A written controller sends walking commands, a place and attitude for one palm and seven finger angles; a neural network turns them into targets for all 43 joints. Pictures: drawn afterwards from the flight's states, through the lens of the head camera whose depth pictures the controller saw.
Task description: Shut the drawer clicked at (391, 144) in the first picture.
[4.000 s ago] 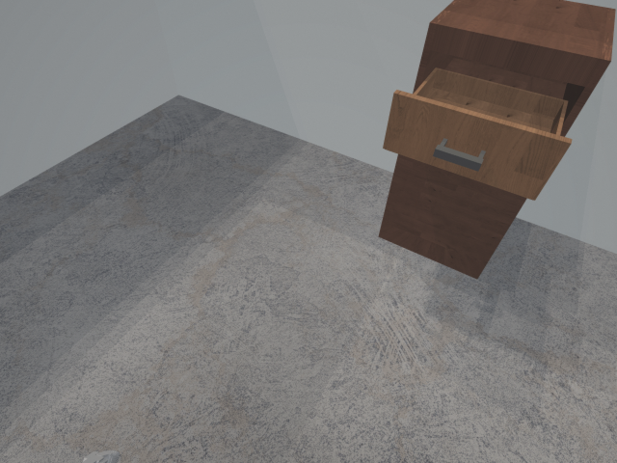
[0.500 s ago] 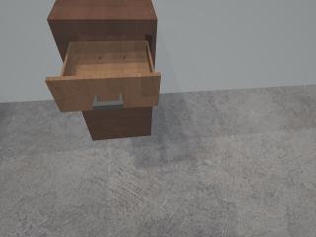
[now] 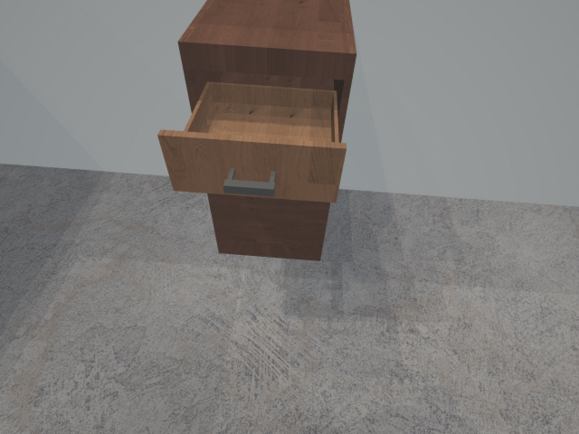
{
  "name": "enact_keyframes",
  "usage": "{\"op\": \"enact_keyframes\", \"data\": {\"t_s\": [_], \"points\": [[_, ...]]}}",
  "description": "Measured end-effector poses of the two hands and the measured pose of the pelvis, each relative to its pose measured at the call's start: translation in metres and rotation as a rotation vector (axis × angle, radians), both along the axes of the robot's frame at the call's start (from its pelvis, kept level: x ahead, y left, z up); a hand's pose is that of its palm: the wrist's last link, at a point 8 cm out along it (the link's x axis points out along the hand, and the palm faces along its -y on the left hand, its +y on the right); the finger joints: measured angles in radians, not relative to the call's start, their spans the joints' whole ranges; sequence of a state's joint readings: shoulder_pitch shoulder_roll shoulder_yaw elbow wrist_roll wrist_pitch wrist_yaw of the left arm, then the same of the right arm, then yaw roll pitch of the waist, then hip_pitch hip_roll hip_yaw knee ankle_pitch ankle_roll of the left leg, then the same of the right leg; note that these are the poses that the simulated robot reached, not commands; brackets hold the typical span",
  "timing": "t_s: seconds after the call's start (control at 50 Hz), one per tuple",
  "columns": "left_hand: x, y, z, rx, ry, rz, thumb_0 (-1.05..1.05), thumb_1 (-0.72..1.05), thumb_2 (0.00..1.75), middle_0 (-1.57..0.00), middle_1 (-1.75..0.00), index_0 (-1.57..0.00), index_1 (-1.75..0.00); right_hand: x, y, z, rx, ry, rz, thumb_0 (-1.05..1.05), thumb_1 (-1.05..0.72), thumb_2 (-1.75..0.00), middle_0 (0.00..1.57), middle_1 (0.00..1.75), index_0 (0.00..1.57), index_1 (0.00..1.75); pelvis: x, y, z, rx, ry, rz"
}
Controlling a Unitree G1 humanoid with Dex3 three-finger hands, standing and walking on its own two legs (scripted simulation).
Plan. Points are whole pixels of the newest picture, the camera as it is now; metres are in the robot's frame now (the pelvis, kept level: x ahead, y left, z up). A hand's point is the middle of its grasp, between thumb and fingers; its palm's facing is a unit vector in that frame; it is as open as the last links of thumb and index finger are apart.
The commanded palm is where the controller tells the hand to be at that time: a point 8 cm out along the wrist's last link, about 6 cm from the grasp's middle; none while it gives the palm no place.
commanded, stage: take the last steps up to it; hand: left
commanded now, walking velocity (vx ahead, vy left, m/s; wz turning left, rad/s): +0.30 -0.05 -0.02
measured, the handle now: (251, 181) +0.61 +0.15 -0.04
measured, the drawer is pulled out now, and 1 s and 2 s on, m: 0.29 0.29 0.29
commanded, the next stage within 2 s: come to a stop and stand still in 0.74 s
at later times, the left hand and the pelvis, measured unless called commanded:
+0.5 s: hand (213, 377) +0.24 +0.16 -0.19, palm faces -0.05 -0.98 -0.19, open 7.4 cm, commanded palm none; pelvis +0.14 -0.03 -0.02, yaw -2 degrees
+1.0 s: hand (220, 363) +0.27 +0.15 -0.20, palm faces +0.05 -0.99 -0.13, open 7.3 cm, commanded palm none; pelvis +0.30 -0.01 -0.01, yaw -2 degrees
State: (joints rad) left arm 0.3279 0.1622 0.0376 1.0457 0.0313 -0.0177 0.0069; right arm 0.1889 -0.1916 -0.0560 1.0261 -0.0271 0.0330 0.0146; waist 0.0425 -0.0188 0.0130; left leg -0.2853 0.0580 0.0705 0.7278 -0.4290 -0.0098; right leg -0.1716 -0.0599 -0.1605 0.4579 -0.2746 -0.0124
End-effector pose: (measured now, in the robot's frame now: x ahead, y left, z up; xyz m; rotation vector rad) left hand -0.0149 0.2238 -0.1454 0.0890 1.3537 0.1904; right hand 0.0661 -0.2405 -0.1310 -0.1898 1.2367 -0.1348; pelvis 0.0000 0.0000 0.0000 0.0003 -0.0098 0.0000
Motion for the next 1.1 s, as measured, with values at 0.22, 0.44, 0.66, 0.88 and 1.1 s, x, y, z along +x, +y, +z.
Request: {"op": "enact_keyframes", "data": {"t_s": [0.22, 0.44, 0.66, 0.88, 1.1], "points": [[0.009, 0.025, -0.009, -0.060, 0.153, -0.011, 0.01, 0.91, 0.90, -0.20, -0.30, -0.20, -0.30, -0.028, 0.028, 0.009, -0.046, 0.083, -0.077, 0.00, -0.94, -0.90, 0.20, 0.30, 0.21, 0.30, 0.041, 0.021, 0.003, -0.022, -0.002, -0.010], [0.199, 0.001, -0.008, -0.007, -0.056, -0.142, 0.00, 0.91, 0.90, -0.19, -0.30, -0.19, -0.30, -0.070, 0.026, -0.006, 0.032, 0.380, -0.214, 0.01, -0.91, -0.90, 0.20, 0.30, 0.20, 0.30, 0.115, -0.008, -0.009, -0.003, 0.001, -0.039], [0.289, -0.040, 0.003, 0.033, -0.175, -0.106, -0.01, 0.93, 0.90, -0.20, -0.30, -0.20, -0.30, 0.085, -0.020, -0.023, 0.050, 0.213, -0.159, 0.01, -0.91, -0.90, 0.20, 0.30, 0.20, 0.30, 0.195, -0.042, -0.008, -0.019, -0.011, -0.017], [0.278, -0.024, -0.021, -0.038, 0.008, -0.020, -0.01, 0.93, 0.90, -0.20, -0.30, -0.20, -0.30, 0.269, -0.024, 0.001, -0.041, -0.071, -0.023, 0.01, -0.94, -0.90, 0.20, 0.30, 0.20, 0.30, 0.271, -0.021, -0.010, -0.054, -0.024, -0.014], [0.298, -0.016, -0.017, -0.035, 0.122, -0.036, 0.00, 0.91, 0.90, -0.20, -0.30, -0.20, -0.30, 0.305, 0.000, 0.010, -0.052, -0.052, -0.052, -0.01, -0.95, -0.90, 0.20, 0.30, 0.21, 0.30, 0.293, -0.014, 0.000, -0.029, -0.017, -0.049]]}}
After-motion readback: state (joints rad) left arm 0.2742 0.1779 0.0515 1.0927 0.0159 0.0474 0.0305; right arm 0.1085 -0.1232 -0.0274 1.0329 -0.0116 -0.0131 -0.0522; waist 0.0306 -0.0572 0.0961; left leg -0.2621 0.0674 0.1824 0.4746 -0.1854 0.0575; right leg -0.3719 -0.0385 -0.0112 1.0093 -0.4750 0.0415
